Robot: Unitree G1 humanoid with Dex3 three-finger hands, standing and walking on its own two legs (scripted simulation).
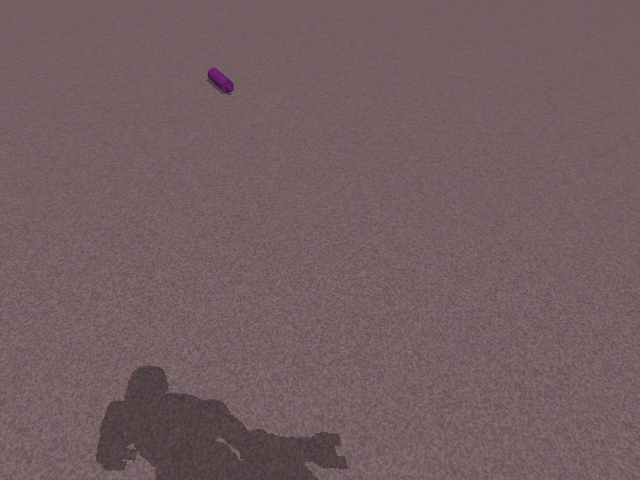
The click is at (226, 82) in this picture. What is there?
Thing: lying bottle
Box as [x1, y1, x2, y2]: [208, 68, 233, 92]
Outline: 208,71 208,77 223,91 232,91 232,82 215,68 211,68
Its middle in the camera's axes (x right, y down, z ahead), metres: -0.60 -0.96 +2.41
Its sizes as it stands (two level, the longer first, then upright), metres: 0.243 0.080 0.080
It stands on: the floor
